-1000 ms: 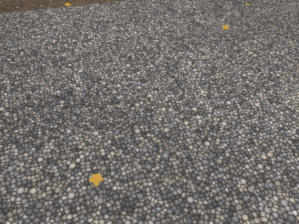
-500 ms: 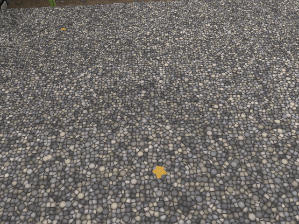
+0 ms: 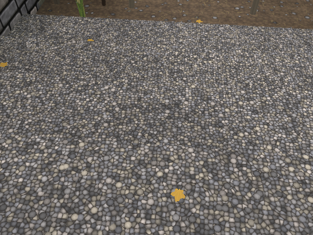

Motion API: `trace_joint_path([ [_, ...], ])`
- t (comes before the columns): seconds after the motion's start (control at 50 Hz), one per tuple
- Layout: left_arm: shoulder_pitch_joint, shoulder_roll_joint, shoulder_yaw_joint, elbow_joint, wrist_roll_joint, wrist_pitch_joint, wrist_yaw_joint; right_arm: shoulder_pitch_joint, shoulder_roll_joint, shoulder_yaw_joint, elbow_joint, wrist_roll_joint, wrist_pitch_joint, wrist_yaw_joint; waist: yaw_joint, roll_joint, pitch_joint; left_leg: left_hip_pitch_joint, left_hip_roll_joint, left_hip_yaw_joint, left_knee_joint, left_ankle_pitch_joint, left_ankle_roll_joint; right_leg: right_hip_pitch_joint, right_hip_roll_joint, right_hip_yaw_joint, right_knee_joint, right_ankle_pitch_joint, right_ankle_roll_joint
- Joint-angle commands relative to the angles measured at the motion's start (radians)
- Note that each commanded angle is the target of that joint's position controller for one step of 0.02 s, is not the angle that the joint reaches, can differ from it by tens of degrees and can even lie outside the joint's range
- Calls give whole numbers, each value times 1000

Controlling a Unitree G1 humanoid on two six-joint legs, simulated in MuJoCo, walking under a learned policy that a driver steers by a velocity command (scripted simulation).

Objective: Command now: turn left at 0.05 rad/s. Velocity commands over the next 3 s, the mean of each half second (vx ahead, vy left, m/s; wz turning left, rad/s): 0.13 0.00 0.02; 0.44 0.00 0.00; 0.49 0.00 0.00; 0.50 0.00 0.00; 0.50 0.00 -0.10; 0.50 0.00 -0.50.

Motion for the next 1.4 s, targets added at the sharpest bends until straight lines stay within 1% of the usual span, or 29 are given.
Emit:
trace_joint_path([
  [0.02,-7,109,24,-27,-2,-10,8,7,-136,-38,-50,1,-12,-5,-15,54,-21,-21,94,-107,-130,187,37,5,-3,0,-41,140,-18],
  [0.24,42,114,27,53,-12,-4,28,52,-146,-48,17,12,-13,-11,-18,55,-48,-7,63,-84,-141,-45,53,4,41,-53,11,-42,-28],
  [0.32,-68,100,26,-13,-35,-46,17,137,-216,-71,42,26,-24,-19,-74,201,116,-61,276,-439,-345,-515,207,-275,38,-50,268,-225,-96],
  [0.38,-13,95,28,-6,-44,-86,-13,102,-188,-67,44,35,-46,-22,-32,189,99,-12,298,-406,-297,-337,204,-297,-16,-8,226,-276,-164],
  [0.42,194,92,39,93,-34,-97,-25,4,-176,-63,26,45,-39,-19,73,142,19,-192,182,-216,-188,-209,128,90,45,-82,1,-4,-160],
  [0.44,312,112,51,143,-19,-94,-26,-17,-130,-52,15,33,-41,-16,107,44,-10,-312,106,-116,-6,-144,79,252,4,17,-30,2,-151],
  [0.46,395,218,71,144,-13,-99,-26,-29,-82,-39,-26,36,-57,-15,114,-244,-39,-476,-22,36,372,-158,2,334,-243,462,-241,-198,-257],
  [0.48,342,218,59,115,4,-109,-37,-17,-135,-57,-38,59,-79,-23,88,-223,-10,-572,-44,-72,516,-263,12,295,-342,704,-335,-285,-347],
  [0.52,206,151,41,65,-10,-118,-25,40,-170,-68,6,60,-101,-18,24,-123,91,-615,58,-87,553,-83,37,246,-275,484,-323,-199,-300],
  [0.58,206,96,19,66,-13,-105,-16,7,-157,-75,17,31,-103,-8,18,-126,38,-540,121,-25,432,101,37,251,-187,241,-311,220,-223],
  [0.7,251,127,14,95,1,-88,2,-139,-58,-45,-48,27,-95,28,28,-88,1,-377,67,88,197,299,0,158,-106,45,-315,564,-215],
  [0.72,270,138,18,91,27,-96,-1,-68,-88,-61,-6,28,-97,39,16,-99,-62,-312,68,83,349,396,-1,156,-142,41,-275,595,-236],
  [0.78,316,93,4,92,-11,-93,-9,-102,-114,-69,-18,37,-98,57,23,-45,16,-536,106,42,397,307,44,268,-197,96,-204,539,-274],
  [0.84,345,108,6,83,1,-77,-5,-204,-98,-64,-62,30,-121,85,34,-62,62,-599,79,94,369,222,75,311,-222,102,-108,692,-274],
  [0.9,666,65,13,178,-22,-79,39,-506,-103,-68,-150,74,-161,116,200,-73,183,-1299,161,-11,304,186,48,849,-302,269,-43,362,-230],
  [0.94,509,52,5,112,-20,-87,78,-537,-79,-45,-176,80,-185,131,146,-14,263,-1112,178,30,43,431,22,546,-210,161,-64,287,-182],
  [0.98,383,94,15,57,-11,-97,79,-398,0,-17,-112,24,-191,158,112,6,108,-293,78,62,-39,1006,25,-19,-119,40,-126,29,-178],
  [1.02,337,133,33,30,-23,-102,64,-248,-63,-39,-61,53,-149,131,44,-18,85,-133,60,13,6,924,-9,-40,-88,31,-85,-3,-172],
  [1.08,357,82,22,41,-31,-75,50,28,-153,-75,61,31,-137,84,-68,-55,-39,30,77,39,-90,912,-13,141,-45,20,407,245,-127],
  [1.1,299,113,31,43,-25,-71,40,237,-192,-94,140,38,-133,77,-189,-49,-120,237,112,57,-139,942,-2,92,-47,6,683,361,-89],
  [1.12,320,90,37,62,-30,-76,36,364,-222,-97,192,6,-126,64,-257,142,-148,430,193,30,-155,992,66,-92,83,-30,1160,-131,-15],
  [1.14,609,-80,3,88,-32,-84,16,345,-255,-65,192,-44,-140,73,-85,403,-361,850,351,-146,319,1441,173,-496,127,199,1514,-666,-15],
  [1.16,649,-7,2,63,-64,-125,0,354,-254,-73,201,-32,-120,81,-107,454,-536,864,408,-310,265,1468,269,-514,117,295,1510,-565,-20],
  [1.18,557,48,20,12,-85,-128,4,290,-253,-89,204,-5,-108,78,-77,256,-546,740,447,-443,59,915,314,-558,74,229,1440,-468,-16],
  [1.22,396,33,17,-42,-76,-96,48,136,-229,-78,217,34,-112,70,-7,24,-365,371,483,-616,-185,299,343,-631,5,40,1475,-320,-3],
  [1.24,364,47,13,-55,-59,-77,51,98,-197,-62,194,16,-133,75,-4,-72,-300,180,503,-633,-223,128,346,-597,-52,77,1420,-229,-43],
  [1.3,185,13,18,-124,-40,-48,46,-22,-87,-20,227,14,-156,61,53,65,21,-314,311,-279,-295,148,229,-510,-132,116,928,2,-96],
  [1.36,68,7,22,-177,3,-86,27,42,-110,-21,241,-7,-149,7,21,131,12,-349,167,-45,-290,476,207,-312,-102,28,467,307,-34],
  [1.4,7,-27,8,-188,-6,-92,10,95,-160,-37,254,19,-143,-5,-16,110,-34,-241,184,-21,-303,568,214,-248,-49,-18,286,385,-25],
])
